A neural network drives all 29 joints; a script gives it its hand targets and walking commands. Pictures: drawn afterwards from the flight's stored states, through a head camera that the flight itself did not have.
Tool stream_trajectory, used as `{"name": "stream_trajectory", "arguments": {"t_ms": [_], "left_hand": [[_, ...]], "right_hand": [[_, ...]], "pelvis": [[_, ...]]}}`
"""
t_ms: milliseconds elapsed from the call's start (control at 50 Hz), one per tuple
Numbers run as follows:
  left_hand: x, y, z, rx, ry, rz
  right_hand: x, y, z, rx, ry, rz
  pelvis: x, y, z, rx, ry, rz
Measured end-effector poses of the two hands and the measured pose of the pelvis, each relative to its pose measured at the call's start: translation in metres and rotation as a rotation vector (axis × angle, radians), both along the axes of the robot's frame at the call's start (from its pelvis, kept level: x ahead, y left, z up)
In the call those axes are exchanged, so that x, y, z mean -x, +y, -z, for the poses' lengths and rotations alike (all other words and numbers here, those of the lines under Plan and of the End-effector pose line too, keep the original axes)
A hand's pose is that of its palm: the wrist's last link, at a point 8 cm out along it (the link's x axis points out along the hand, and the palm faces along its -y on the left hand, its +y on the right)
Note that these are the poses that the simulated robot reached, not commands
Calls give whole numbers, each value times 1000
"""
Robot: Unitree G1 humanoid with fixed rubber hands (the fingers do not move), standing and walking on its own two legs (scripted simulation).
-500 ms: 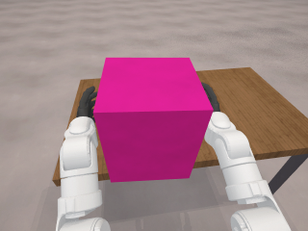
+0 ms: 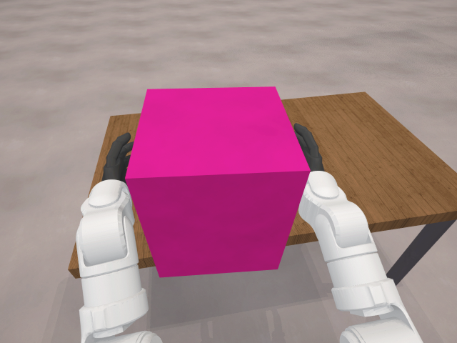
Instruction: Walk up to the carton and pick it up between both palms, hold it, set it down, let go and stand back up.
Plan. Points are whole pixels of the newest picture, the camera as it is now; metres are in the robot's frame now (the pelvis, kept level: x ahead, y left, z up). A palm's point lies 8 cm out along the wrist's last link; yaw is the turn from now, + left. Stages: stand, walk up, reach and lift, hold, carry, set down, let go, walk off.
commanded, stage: reach and lift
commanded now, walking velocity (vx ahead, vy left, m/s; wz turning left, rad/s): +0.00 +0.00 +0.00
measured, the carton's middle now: (216, 184) +0.36 +0.01 +0.14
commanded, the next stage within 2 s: hold in 0.08 s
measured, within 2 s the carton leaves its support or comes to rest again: neither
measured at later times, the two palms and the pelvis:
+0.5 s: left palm (119, 182) +0.34 +0.16 +0.18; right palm (312, 171) +0.35 -0.14 +0.17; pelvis +0.00 +0.01 +0.00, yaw +0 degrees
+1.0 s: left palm (123, 185) +0.34 +0.16 +0.17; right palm (313, 176) +0.34 -0.15 +0.16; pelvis +0.00 +0.00 +0.00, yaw +0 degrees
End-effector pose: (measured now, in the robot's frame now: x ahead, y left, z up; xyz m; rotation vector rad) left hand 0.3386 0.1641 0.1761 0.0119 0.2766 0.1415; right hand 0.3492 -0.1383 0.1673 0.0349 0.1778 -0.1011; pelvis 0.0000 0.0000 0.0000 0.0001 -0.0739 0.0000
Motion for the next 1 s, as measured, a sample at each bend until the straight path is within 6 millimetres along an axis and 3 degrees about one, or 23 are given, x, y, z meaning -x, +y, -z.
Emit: {"name": "stream_trajectory", "arguments": {"t_ms": [120, 220, 340, 440, 680, 820, 1000], "left_hand": [[-11, -5, -14, -17, -31, 11], [-18, -8, -8, 2, -18, 26], [-6, -5, 7, 23, -2, 20], [4, -3, 1, 8, -17, 7], [-16, -13, -3, -1, -2, 26], [-3, -10, 0, 23, -26, 15], [2, -8, 4, -7, 24, 17]], "right_hand": [[-8, -5, -11, -3, -37, 15], [-11, -7, -8, 8, -23, 18], [-1, -4, 2, 15, -11, 17], [5, -2, -1, 13, -29, 3], [-7, -12, -1, 2, -22, 28], [1, -9, -8, 22, -52, 9], [6, -8, 6, -10, -3, 15]], "pelvis": [[5, 3, 0, 2, 26, 2], [2, 4, 0, 1, 19, 11], [-3, 4, 0, -1, 4, 14], [-2, 5, 0, 0, -2, 9], [5, 6, 0, 1, 25, 14], [-5, 3, 0, -1, -2, 18], [4, 3, 0, 1, -18, 6]]}}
